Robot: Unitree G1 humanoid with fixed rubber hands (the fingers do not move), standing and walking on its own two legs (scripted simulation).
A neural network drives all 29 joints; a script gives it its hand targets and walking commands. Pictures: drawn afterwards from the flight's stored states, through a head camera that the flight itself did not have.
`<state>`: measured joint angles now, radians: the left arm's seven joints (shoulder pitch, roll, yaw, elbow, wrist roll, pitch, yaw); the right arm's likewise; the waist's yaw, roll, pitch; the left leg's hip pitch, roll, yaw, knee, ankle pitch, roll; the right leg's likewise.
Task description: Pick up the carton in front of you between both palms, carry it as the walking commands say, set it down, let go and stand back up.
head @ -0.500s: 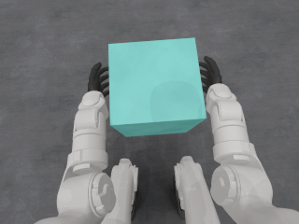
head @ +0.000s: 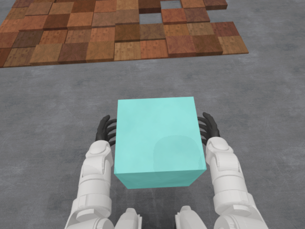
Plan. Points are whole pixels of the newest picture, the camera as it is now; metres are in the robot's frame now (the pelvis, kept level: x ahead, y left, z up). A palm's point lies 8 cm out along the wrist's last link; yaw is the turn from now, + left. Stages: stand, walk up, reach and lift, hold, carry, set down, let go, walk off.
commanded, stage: reach and lift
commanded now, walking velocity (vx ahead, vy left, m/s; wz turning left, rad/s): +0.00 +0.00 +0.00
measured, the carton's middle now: (157, 147) +0.37 +0.00 -0.09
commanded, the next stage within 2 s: hold in 1.42 s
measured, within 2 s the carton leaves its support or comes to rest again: neither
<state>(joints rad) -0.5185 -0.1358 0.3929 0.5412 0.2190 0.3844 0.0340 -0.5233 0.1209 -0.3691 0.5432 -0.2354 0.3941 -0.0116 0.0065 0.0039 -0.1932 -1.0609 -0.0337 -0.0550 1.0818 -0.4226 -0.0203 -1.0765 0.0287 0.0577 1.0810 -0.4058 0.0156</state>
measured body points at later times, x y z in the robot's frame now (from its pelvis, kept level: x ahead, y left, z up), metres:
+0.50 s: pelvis +0.03 +0.00 +0.09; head +0.00 +0.00 +0.53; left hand +0.34 +0.15 +0.10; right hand +0.34 -0.15 +0.10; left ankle +0.04 +0.13 -0.65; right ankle +0.05 -0.13 -0.65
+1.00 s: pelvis +0.03 +0.00 +0.09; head +0.01 +0.00 +0.54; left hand +0.34 +0.15 +0.11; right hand +0.34 -0.15 +0.11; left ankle +0.04 +0.13 -0.65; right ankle +0.05 -0.13 -0.65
